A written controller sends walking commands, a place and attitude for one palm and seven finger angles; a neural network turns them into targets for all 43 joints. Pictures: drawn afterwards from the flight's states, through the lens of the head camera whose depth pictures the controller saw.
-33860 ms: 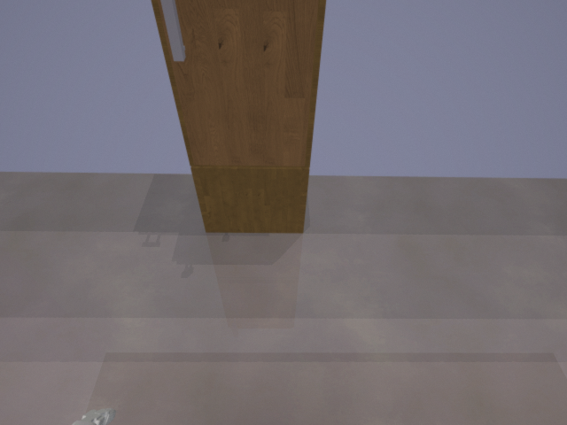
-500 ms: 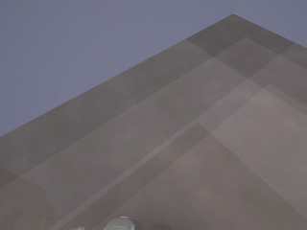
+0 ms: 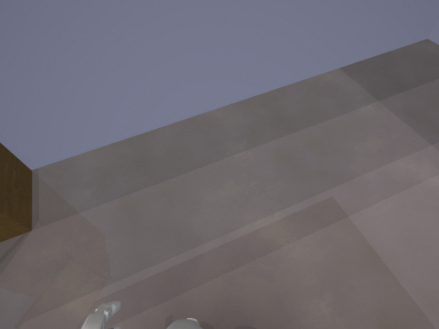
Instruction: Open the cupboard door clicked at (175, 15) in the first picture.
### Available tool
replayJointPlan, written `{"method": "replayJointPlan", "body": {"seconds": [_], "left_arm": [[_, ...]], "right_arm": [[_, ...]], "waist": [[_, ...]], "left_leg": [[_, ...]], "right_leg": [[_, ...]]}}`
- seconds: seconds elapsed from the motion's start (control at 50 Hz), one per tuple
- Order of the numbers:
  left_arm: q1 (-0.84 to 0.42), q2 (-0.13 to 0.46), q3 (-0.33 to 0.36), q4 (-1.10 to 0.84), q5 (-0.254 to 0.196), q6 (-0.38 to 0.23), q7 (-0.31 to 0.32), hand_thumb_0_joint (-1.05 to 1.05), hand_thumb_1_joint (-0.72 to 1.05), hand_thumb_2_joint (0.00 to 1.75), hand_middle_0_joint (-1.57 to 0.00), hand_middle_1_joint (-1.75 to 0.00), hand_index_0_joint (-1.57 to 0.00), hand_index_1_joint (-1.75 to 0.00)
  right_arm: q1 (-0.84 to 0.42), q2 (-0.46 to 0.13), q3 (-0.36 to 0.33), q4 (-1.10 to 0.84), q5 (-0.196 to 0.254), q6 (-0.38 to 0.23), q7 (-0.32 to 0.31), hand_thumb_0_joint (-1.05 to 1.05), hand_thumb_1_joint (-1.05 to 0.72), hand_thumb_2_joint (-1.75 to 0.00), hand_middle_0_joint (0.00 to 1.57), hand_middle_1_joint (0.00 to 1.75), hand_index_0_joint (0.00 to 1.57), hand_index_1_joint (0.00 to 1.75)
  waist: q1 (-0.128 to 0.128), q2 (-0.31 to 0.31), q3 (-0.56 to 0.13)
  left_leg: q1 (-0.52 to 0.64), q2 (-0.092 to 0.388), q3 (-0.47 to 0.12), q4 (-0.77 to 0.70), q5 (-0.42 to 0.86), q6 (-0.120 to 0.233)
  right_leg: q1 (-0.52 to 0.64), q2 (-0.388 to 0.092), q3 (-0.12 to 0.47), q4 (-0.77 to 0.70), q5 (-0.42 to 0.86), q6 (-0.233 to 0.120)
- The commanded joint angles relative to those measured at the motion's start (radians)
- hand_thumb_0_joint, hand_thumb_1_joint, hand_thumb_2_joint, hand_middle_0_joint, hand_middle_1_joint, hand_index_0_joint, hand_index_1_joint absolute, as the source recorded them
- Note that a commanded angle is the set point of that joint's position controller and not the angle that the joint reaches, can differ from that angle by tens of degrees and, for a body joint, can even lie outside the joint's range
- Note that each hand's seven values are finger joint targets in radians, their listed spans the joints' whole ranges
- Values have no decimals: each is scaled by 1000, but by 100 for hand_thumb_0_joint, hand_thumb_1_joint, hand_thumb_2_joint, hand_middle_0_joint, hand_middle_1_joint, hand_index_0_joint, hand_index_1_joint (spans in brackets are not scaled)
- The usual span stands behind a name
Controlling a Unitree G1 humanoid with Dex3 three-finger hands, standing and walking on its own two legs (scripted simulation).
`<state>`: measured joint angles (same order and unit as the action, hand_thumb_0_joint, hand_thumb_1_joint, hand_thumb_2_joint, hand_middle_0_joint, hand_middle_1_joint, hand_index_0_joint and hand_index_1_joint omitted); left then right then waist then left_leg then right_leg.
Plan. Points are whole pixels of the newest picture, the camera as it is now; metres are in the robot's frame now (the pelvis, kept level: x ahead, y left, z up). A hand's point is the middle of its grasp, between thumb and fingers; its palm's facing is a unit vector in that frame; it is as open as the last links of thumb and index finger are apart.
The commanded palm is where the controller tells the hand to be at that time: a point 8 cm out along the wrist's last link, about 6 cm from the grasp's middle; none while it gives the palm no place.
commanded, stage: turn to face it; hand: left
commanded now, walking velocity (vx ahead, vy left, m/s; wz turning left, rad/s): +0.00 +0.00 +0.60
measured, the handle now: out of the picture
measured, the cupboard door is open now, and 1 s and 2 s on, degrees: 41 41 41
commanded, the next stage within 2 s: take the last steps up to it in 1.76 s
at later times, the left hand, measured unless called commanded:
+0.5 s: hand out of the picture -0.02 +0.24 -0.18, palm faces +0.36 -0.90 -0.25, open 7.4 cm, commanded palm none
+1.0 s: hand out of the picture +0.02 +0.19 -0.14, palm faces +0.56 -0.78 -0.27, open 7.4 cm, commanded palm none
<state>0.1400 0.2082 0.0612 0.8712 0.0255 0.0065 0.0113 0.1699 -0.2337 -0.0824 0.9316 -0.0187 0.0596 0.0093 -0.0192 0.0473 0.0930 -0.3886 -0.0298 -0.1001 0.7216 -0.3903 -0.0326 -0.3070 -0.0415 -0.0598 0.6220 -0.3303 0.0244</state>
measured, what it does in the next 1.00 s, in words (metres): steps on the spot, turning left: left foot, then right foot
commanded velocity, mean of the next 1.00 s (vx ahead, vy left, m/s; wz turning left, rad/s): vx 0.00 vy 0.00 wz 0.60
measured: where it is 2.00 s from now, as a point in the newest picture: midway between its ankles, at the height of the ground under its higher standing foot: outside the picture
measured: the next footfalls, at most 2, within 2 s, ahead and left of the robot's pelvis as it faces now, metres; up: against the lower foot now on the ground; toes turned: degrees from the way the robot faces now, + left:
left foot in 0.40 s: +0.02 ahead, +0.13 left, +0.00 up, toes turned +22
right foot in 0.80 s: +0.13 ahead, -0.10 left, +0.00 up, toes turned +26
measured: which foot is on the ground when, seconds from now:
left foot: up 0.00-0.38, down 0.40-0.80, up 0.82-1.00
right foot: down 0.00-0.40, up 0.42-0.78, down 0.80-1.00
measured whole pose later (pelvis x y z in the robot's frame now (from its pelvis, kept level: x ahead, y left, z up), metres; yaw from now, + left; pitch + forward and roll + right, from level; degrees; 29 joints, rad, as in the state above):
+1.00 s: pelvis +0.05 -0.02 +0.01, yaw +37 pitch +0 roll +2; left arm 0.18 0.16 0.04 0.89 0.02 0.01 0.02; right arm 0.17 -0.25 -0.10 0.96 -0.02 0.09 0.03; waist -0.05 0.02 0.10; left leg -0.51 0.00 0.00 1.16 -0.42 -0.07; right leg -0.20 -0.11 -0.16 0.52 -0.31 0.00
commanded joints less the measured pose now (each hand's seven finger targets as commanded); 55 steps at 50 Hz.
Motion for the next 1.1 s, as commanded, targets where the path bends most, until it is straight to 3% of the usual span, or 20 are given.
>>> {"method": "replayJointPlan", "body": {"seconds": [0.0,0.08,0.26,0.3,0.34,0.36,0.38,0.4,0.42,0.46,0.52,0.66,0.74,0.76,0.78,0.8,0.82,0.86,0.9,1.08], "left_arm": [[71,169,35,-46,-1,-26,27,0,90,90,-20,-30,-20,-30],[55,130,19,-55,-6,-27,25,0,90,90,-20,-30,-20,-30],[170,189,50,-11,7,-22,22,0,90,90,-20,-30,-20,-30],[160,200,54,-6,6,-20,18,0,90,90,-20,-30,-20,-30],[123,204,56,-11,-7,-19,12,0,90,90,-20,-30,-20,-30],[114,163,50,-35,-15,-15,4,0,90,90,-20,-30,-20,-30],[46,90,24,-86,-20,-9,0,0,90,90,-20,-30,-20,-30],[4,117,25,-101,-9,10,12,0,90,90,-20,-30,-20,-30],[-17,118,26,-108,-6,12,14,0,90,90,-20,-30,-20,-30],[-3,114,34,-54,-5,19,9,0,90,90,-20,-30,-20,-30],[37,110,34,-30,-2,25,-4,0,90,90,-20,-30,-20,-30],[2,93,25,-66,-8,20,-1,0,90,90,-20,-30,-20,-30],[82,100,30,-52,-16,-3,4,0,90,90,-20,-30,-20,-30],[130,135,38,-40,-12,-15,9,0,90,90,-20,-30,-20,-30],[160,228,58,-35,4,-26,19,0,90,90,-20,-30,-20,-30],[162,271,58,-38,4,-23,21,0,90,90,-20,-30,-20,-30],[123,233,50,-47,-2,-20,27,0,90,90,-20,-30,-20,-30],[25,152,27,-59,-6,-19,27,0,90,90,-20,-30,-20,-30],[14,129,21,-69,-7,-22,24,0,90,90,-20,-30,-20,-30],[155,201,55,-10,7,-20,20,0,90,90,-20,-30,-20,-30]], "right_arm": [[-50,-111,-36,-88,0,-14,2,0,-90,-90,20,30,20,30],[-46,-67,-19,-56,3,4,18,0,-90,-90,20,30,20,30],[-142,-38,5,-80,9,-12,24,0,-90,-90,20,30,20,30],[-110,-47,2,-80,9,-18,22,0,-90,-90,20,30,20,30],[-6,-90,-11,-59,3,-29,20,0,-90,-90,20,30,20,30],[70,-182,-35,-44,-4,-38,13,0,-90,-90,20,30,20,30],[145,-286,-62,-35,-4,-37,0,0,-90,-90,20,30,20,30],[164,-285,-56,-15,2,-27,-7,0,-90,-90,20,30,20,30],[126,-253,-46,-38,-1,-31,-12,0,-90,-90,20,30,20,30],[18,-203,-34,-62,-6,-38,-28,0,-90,-90,20,30,20,30],[-6,-180,-21,-74,-4,-47,-28,0,-90,-90,20,30,20,30],[1,-188,-31,-76,-11,-38,-20,0,-90,-90,20,30,20,30],[-30,-178,-36,-84,-2,-33,-20,0,-90,-90,20,30,20,30],[-39,-152,-34,-91,6,-34,-17,0,-90,-90,20,30,20,30],[-14,-84,-28,-104,17,-39,-11,0,-90,-90,20,30,20,30],[-34,-91,-30,-114,11,-36,-10,0,-90,-90,20,30,20,30],[-21,-112,-35,-109,7,-26,-6,0,-90,-90,20,30,20,30],[-20,-101,-36,-62,0,-3,3,0,-90,-90,20,30,20,30],[-13,-77,-26,-53,-1,3,14,0,-90,-90,20,30,20,30],[-118,-36,3,-76,9,-16,24,0,-90,-90,20,30,20,30]], "waist": [[21,-306,-88],[-1,-243,-76],[68,-269,-115],[48,-270,-124],[-23,-192,-175],[-65,26,-245],[-109,289,-262],[-99,171,-272],[-79,82,-215],[-35,173,-141],[3,79,-119],[-3,128,-119],[38,125,-160],[65,34,-180],[74,-254,-213],[79,-365,-177],[57,-256,-144],[3,-268,-68],[-9,-256,-74],[65,-271,-109]], "left_leg": [[-232,42,0,547,-144,-5],[-207,50,81,501,-6,-36],[-74,43,208,51,-74,-17],[6,30,229,-44,-25,-2],[224,25,222,-261,169,23],[433,189,12,-306,421,99],[523,440,-333,-330,904,251],[495,469,-260,-301,938,299],[403,426,-211,-313,786,281],[293,325,-162,-341,659,232],[249,257,-108,-362,594,193],[191,233,-173,-344,470,198],[114,190,-206,-236,535,155],[21,136,-174,-159,403,105],[-164,-4,-20,55,59,25],[-220,-47,53,325,-270,-8],[-193,7,-4,459,-220,2],[-216,45,25,572,-89,-18],[-200,53,62,554,-21,-31],[-52,35,216,31,-70,-17]], "right_leg": [[155,-377,301,-321,353,-160],[197,-268,39,-267,552,-94],[329,-337,-59,-166,736,-114],[286,-345,-75,-125,720,-98],[182,-321,-142,56,659,-41],[-28,-232,-184,264,353,21],[-284,-89,-130,493,-345,77],[-298,-100,8,566,-356,56],[-285,-108,15,568,-294,53],[-282,-101,56,573,-173,64],[-241,-71,46,529,-76,68],[-117,-11,24,218,-101,70],[107,31,5,-86,53,54],[252,-27,52,-232,162,44],[410,-284,298,-318,278,-40],[317,-484,447,-328,442,-164],[219,-471,355,-315,399,-199],[161,-332,202,-303,402,-146],[156,-285,71,-290,451,-111],[300,-337,-61,-159,710,-105]]}}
